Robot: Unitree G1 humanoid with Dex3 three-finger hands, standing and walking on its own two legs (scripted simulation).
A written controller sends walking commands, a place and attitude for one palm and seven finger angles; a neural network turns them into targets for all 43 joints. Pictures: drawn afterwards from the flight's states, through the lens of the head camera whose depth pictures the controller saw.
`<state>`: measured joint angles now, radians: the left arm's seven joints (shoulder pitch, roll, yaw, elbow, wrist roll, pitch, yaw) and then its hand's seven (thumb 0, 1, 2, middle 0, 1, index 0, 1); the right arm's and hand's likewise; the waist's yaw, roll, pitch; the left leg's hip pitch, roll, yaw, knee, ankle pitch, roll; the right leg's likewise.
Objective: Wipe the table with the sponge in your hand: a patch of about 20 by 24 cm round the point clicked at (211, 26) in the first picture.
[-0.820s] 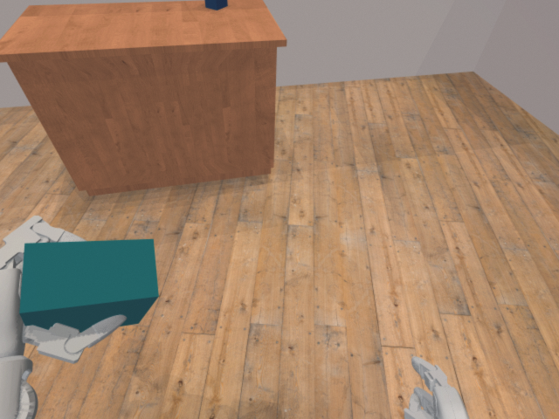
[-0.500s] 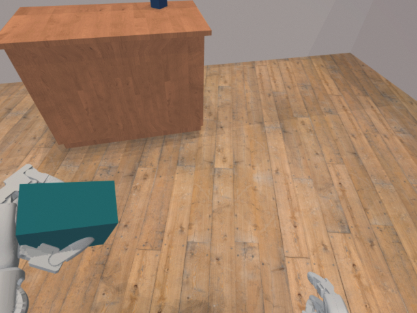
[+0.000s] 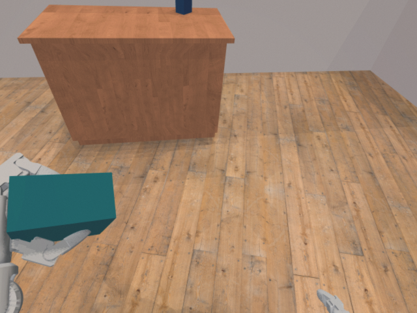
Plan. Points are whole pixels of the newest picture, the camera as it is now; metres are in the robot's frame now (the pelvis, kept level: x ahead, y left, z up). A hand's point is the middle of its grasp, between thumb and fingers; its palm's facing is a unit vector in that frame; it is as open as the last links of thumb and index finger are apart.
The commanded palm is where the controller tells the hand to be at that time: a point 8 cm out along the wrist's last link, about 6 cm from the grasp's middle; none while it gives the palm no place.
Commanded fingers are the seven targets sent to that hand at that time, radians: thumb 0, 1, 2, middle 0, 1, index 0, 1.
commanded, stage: walk to a spot facing it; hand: left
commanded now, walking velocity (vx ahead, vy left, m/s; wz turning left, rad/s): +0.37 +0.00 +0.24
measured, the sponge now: (77, 209) +0.22 +0.21 +0.16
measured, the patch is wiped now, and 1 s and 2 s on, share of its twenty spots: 0.00 0.00 0.00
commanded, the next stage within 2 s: none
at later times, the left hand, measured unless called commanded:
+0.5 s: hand (108, 158) +0.31 +0.19 +0.18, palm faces +0.45 -0.77 -0.46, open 10.2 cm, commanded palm +0.24 +0.23 +0.20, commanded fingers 0.00 0.10 1.30 -1.20 -1.60 -1.20 -1.60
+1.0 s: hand (118, 94) +0.46 +0.21 +0.20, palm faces +0.54 -0.70 -0.46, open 10.2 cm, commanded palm +0.39 +0.24 +0.20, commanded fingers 0.00 0.10 1.30 -1.20 -1.60 -1.20 -1.60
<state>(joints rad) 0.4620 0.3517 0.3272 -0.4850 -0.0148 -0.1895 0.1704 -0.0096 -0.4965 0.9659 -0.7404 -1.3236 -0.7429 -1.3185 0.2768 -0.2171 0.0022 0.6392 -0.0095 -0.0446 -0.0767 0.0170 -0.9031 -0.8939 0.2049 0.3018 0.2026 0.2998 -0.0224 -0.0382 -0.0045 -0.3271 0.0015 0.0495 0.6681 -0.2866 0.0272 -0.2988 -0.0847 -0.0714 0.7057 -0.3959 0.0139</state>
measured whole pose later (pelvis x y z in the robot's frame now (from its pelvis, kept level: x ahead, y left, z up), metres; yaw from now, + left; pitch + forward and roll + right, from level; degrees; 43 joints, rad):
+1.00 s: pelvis +0.29 -0.07 +0.01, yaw +13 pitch +0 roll +1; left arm 0.44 0.41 0.39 -0.55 -0.03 -0.21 0.14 -0.01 -0.50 0.97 -0.74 -1.33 -0.74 -1.32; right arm 0.17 -0.11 0.02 0.57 0.01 -0.07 -0.03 0.02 -0.90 -0.89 0.20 0.30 0.20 0.30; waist -0.02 -0.01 0.08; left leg -0.31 0.07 0.13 0.56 -0.24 0.01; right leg -0.51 -0.13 -0.08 1.02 -0.43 0.04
